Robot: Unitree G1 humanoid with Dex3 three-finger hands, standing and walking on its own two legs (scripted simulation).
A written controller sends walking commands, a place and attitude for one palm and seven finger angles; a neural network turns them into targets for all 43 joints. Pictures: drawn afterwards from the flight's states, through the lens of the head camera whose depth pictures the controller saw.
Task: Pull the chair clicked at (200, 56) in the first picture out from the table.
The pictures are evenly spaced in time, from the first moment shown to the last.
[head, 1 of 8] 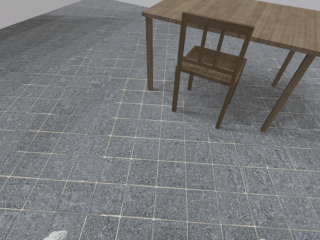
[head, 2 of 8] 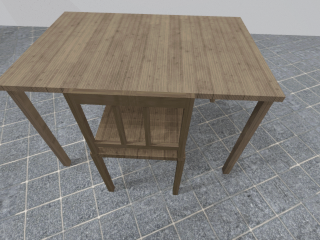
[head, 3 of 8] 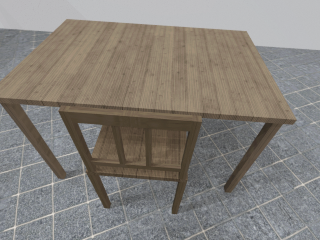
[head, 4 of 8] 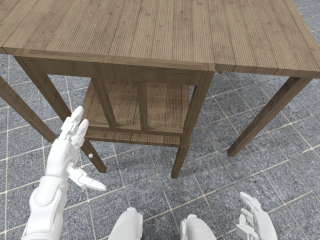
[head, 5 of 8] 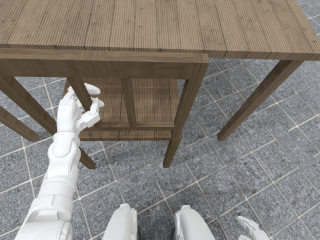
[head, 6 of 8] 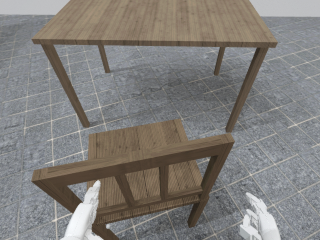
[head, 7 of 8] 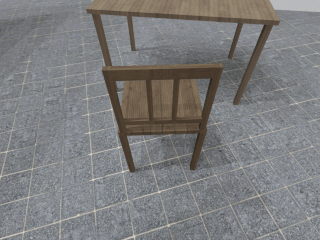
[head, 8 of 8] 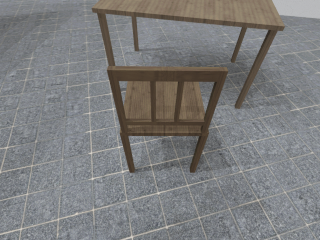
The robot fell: no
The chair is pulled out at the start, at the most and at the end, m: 0.00 0.57 0.56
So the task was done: yes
